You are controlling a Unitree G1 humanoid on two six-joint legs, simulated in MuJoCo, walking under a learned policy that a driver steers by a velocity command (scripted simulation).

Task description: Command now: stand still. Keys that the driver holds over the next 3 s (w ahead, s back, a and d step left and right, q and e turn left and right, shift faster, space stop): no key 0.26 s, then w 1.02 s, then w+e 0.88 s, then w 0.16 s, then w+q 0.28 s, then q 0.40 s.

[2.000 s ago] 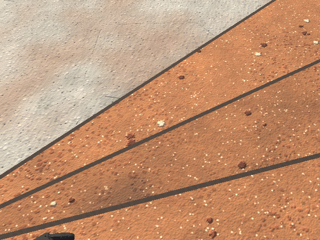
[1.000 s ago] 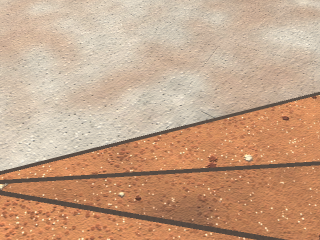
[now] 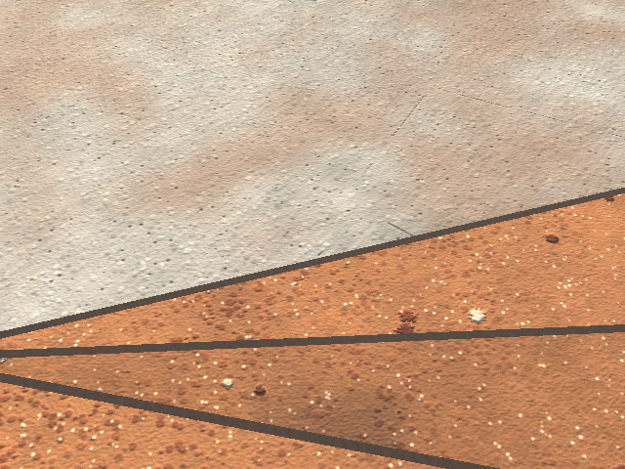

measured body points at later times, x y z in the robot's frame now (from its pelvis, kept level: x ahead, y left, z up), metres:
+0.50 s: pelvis +0.03 +0.02 +0.01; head +0.03 +0.03 +0.45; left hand +0.02 +0.29 -0.15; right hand +0.09 -0.25 -0.13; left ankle +0.03 +0.14 -0.70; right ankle -0.02 -0.09 -0.74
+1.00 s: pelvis +0.24 +0.06 -0.01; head +0.27 +0.07 +0.44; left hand +0.46 +0.28 -0.11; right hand +0.15 -0.19 -0.14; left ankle +0.08 +0.16 -0.74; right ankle +0.44 -0.08 -0.71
